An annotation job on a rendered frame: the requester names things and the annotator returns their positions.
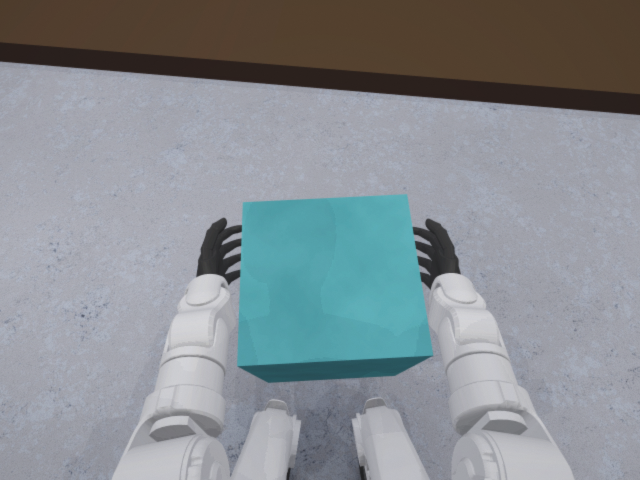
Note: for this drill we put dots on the right robot upper arm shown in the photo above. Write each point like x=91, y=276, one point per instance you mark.
x=490, y=455

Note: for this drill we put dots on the left robot upper arm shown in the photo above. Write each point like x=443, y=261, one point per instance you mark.
x=194, y=457

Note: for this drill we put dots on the carton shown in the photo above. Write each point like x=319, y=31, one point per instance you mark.
x=330, y=288

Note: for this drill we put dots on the robot left forearm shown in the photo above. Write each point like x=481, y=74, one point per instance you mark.
x=187, y=398

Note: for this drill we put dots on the robot right thigh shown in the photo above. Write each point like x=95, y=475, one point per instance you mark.
x=384, y=447

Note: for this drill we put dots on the robot thigh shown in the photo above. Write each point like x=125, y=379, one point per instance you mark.
x=270, y=447
x=384, y=447

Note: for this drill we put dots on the robot right forearm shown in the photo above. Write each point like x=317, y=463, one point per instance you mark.
x=484, y=391

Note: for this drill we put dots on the robot left thigh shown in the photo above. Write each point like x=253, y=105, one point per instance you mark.
x=270, y=447

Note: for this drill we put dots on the robot left hand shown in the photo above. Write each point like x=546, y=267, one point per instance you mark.
x=212, y=251

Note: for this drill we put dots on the robot right hand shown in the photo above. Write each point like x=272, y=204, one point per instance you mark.
x=442, y=252

